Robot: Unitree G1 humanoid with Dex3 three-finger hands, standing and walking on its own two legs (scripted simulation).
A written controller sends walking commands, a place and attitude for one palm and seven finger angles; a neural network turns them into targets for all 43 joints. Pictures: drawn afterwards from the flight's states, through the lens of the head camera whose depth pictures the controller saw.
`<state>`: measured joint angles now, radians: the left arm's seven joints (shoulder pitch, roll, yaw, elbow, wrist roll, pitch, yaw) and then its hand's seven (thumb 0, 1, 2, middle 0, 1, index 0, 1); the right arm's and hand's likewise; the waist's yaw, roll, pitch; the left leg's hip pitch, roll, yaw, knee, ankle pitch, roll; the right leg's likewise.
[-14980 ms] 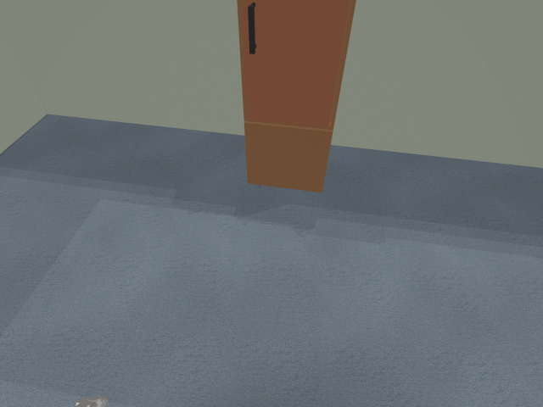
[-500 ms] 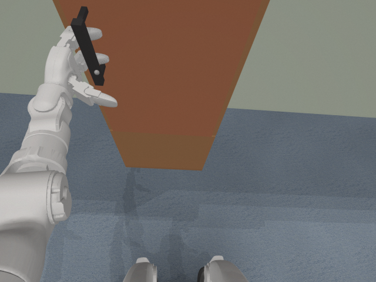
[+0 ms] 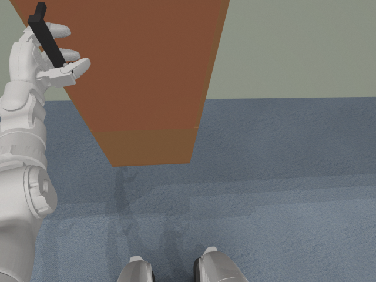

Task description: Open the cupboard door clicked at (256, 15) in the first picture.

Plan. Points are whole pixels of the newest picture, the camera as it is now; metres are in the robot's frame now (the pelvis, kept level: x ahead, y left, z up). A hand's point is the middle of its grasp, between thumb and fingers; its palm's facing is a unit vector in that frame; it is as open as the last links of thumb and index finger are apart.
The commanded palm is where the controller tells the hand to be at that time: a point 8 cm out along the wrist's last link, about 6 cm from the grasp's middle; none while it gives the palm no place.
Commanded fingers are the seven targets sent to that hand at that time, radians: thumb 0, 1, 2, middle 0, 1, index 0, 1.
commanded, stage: close the thumb around the handle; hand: left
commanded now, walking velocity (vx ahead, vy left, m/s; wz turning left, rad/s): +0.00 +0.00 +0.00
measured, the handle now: (56, 48) +0.58 +0.21 +0.10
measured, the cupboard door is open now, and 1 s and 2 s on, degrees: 1 22 50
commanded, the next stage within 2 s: pull the door open along its arc in 0.26 s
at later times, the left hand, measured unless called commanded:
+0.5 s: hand (66, 65) +0.53 +0.19 +0.10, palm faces -0.05 -1.00 -0.01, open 5.3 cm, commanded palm +0.50 +0.23 +0.10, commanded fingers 0.00 0.90 0.90 -0.40 -1.35 -0.40 -1.35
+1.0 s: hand (81, 118) +0.41 +0.15 +0.10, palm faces +0.08 -1.00 +0.06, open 5.6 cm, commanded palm +0.35 +0.21 +0.10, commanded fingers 0.00 0.90 0.90 -0.40 -1.35 -0.40 -1.35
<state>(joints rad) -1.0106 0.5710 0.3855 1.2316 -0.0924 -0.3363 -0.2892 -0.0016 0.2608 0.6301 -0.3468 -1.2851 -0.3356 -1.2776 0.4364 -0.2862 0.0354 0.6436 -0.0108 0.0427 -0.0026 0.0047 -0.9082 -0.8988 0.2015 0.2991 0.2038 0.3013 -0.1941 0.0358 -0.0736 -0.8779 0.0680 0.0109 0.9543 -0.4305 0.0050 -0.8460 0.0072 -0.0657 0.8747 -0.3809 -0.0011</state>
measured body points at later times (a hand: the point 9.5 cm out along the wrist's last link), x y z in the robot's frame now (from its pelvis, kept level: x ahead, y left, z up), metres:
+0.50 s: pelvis +0.00 +0.01 +0.00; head +0.13 +0.02 +0.43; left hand +0.53 +0.24 +0.11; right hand -0.01 -0.26 -0.11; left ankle +0.01 +0.11 -0.68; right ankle +0.01 -0.12 -0.68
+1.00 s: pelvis +0.02 +0.00 +0.02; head +0.08 -0.01 +0.47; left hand +0.40 +0.20 +0.10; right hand +0.13 -0.25 -0.09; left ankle +0.01 +0.11 -0.68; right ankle +0.01 -0.12 -0.68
